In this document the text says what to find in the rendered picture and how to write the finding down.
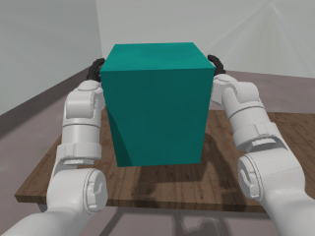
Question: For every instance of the robot right upper arm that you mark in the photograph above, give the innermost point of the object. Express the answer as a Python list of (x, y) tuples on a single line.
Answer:
[(273, 178)]

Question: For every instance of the robot right hand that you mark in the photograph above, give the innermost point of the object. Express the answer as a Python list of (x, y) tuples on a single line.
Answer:
[(219, 66)]

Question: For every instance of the left robot forearm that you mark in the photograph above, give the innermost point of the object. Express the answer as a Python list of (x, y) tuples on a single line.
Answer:
[(81, 128)]

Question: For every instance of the carton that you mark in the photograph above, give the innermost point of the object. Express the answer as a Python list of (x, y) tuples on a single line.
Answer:
[(157, 98)]

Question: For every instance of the robot left upper arm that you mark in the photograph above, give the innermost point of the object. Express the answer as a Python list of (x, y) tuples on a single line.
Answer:
[(74, 196)]

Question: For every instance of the table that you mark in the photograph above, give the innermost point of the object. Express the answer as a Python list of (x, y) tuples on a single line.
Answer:
[(211, 184)]

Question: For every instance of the right robot forearm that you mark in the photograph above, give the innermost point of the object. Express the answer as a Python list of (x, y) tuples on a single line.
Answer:
[(252, 129)]

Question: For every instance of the robot left hand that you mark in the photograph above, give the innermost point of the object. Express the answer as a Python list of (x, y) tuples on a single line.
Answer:
[(94, 74)]

